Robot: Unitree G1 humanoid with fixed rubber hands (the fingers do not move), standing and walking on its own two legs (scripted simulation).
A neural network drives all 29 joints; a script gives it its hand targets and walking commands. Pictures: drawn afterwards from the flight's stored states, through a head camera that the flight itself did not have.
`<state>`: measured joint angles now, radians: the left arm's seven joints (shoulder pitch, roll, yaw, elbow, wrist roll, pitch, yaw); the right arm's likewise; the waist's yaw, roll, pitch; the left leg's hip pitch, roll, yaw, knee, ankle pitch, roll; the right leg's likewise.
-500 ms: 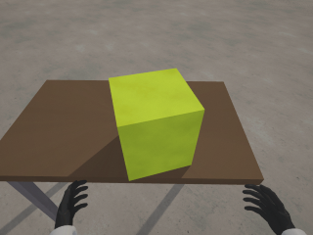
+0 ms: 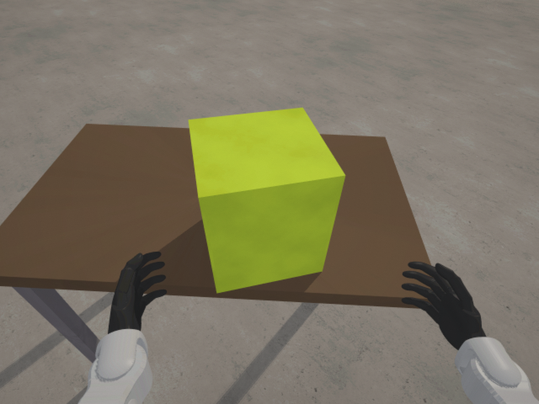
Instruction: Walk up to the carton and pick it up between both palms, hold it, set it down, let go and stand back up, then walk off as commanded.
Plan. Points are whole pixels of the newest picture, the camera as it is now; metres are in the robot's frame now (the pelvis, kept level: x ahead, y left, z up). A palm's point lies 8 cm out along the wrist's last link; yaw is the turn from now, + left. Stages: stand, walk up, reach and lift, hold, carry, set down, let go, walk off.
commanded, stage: reach and lift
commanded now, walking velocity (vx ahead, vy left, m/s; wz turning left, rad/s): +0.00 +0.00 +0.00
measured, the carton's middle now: (259, 200) +0.46 +0.08 +0.05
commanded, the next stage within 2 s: none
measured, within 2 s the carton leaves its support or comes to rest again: neither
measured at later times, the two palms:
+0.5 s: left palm (123, 256) +0.27 +0.24 +0.12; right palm (439, 254) +0.33 -0.20 +0.10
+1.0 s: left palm (118, 220) +0.30 +0.25 +0.15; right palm (420, 195) +0.39 -0.17 +0.15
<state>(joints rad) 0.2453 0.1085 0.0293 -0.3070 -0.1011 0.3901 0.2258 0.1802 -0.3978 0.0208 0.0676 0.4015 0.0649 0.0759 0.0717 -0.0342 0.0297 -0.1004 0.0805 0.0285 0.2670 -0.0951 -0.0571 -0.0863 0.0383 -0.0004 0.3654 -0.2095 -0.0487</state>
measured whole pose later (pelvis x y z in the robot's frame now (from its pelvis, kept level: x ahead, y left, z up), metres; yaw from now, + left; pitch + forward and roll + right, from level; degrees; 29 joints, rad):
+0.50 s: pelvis +0.02 +0.01 +0.00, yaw -1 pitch -3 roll +0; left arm 0.02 0.08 0.17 -0.42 -0.07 0.68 0.19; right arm -0.14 -0.48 0.07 0.12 0.50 0.22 0.02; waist 0.05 -0.01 0.06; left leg -0.09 0.08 0.05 0.28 -0.13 -0.06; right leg -0.04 0.04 0.02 0.29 -0.20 -0.04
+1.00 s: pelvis +0.00 +0.00 +0.00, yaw +0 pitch +0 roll +0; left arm -0.34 0.14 0.25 -0.16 -0.10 0.79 0.17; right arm -0.55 -0.46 0.10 0.36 0.50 0.36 -0.01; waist 0.09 -0.01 -0.01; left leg -0.19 0.09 0.02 0.28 -0.09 -0.07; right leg -0.17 0.05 0.00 0.36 -0.20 -0.05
